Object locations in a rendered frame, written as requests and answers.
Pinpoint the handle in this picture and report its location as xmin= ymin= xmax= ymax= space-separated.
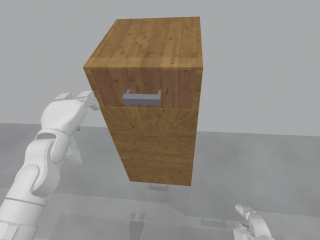
xmin=122 ymin=89 xmax=162 ymax=105

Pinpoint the left robot hand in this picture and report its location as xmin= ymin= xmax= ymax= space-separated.
xmin=40 ymin=90 xmax=100 ymax=167

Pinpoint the right robot hand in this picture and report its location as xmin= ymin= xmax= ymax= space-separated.
xmin=233 ymin=204 xmax=272 ymax=240

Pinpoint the left robot forearm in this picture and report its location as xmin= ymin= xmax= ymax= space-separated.
xmin=0 ymin=129 xmax=71 ymax=240

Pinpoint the drawer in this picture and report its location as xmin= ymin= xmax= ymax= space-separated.
xmin=91 ymin=69 xmax=195 ymax=109

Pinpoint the cabinet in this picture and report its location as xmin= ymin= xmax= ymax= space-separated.
xmin=83 ymin=16 xmax=203 ymax=186

